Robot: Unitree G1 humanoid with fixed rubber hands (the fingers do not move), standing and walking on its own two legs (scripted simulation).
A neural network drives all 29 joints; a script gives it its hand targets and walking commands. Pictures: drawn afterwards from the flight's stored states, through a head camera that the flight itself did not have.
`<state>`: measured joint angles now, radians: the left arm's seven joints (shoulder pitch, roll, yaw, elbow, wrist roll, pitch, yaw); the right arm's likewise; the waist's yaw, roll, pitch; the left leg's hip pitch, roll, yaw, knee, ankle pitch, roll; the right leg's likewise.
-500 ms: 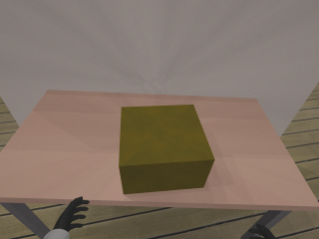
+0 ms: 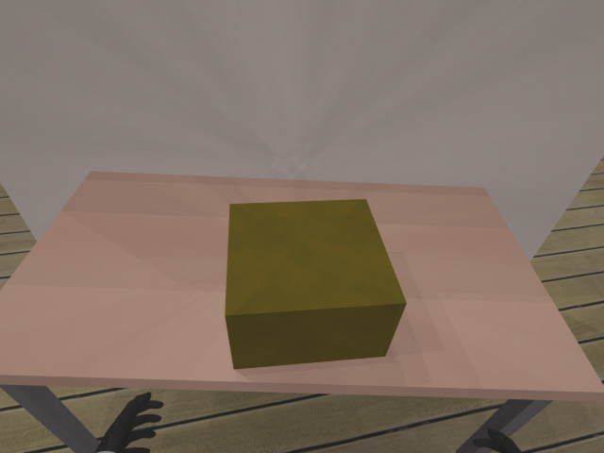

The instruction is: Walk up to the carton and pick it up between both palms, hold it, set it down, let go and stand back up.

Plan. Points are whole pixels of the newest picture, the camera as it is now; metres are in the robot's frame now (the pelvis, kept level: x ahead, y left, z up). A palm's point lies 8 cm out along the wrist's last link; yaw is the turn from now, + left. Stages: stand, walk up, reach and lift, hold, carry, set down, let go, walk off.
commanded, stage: stand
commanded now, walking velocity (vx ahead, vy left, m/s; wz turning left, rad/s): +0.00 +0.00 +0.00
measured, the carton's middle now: (305, 277) +0.49 +0.01 -0.10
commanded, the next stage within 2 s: none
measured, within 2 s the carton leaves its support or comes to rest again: neither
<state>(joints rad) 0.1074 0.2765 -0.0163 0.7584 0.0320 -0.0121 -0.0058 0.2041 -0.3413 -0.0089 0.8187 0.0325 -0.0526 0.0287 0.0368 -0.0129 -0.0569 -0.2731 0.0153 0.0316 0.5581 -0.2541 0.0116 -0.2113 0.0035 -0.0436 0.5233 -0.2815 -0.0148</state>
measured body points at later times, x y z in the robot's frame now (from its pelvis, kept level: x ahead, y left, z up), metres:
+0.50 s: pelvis -0.01 +0.00 +0.00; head -0.04 +0.01 +0.45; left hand +0.15 +0.26 -0.10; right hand +0.13 -0.28 -0.09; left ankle +0.03 +0.11 -0.73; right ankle +0.00 -0.12 -0.73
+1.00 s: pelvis -0.01 +0.00 +0.00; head -0.04 +0.02 +0.45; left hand +0.14 +0.26 -0.10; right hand +0.13 -0.28 -0.09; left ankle +0.03 +0.11 -0.73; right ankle +0.00 -0.12 -0.73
